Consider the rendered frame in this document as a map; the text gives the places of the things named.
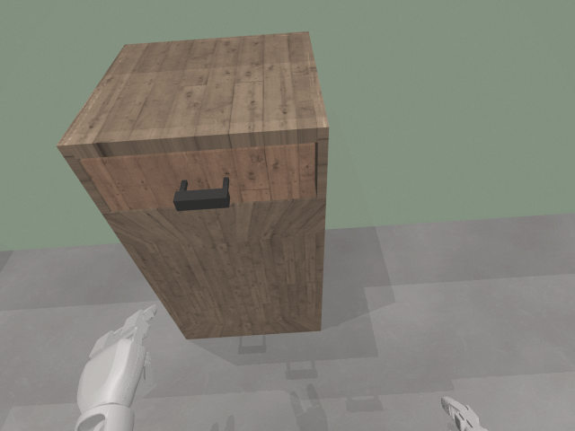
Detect cabinet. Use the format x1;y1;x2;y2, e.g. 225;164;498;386
56;31;329;339

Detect handle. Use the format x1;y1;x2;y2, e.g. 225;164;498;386
173;177;230;211

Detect robot left forearm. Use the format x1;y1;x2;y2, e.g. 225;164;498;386
75;404;135;431

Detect left robot hand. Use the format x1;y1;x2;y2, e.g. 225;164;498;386
77;304;157;415

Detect drawer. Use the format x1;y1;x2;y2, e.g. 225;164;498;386
80;143;315;211

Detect right robot hand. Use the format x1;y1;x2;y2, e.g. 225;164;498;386
441;396;488;431

